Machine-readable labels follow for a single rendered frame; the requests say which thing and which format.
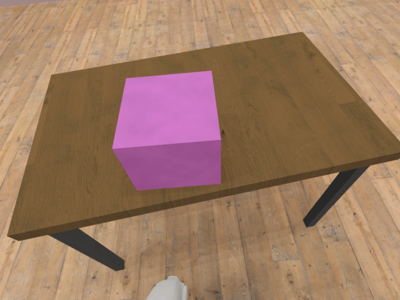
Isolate left robot thigh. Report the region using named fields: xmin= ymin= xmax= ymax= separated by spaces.
xmin=146 ymin=279 xmax=188 ymax=300

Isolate table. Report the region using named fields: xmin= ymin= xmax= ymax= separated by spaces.
xmin=7 ymin=32 xmax=400 ymax=271

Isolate carton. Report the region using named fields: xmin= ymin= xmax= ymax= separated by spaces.
xmin=112 ymin=71 xmax=221 ymax=191

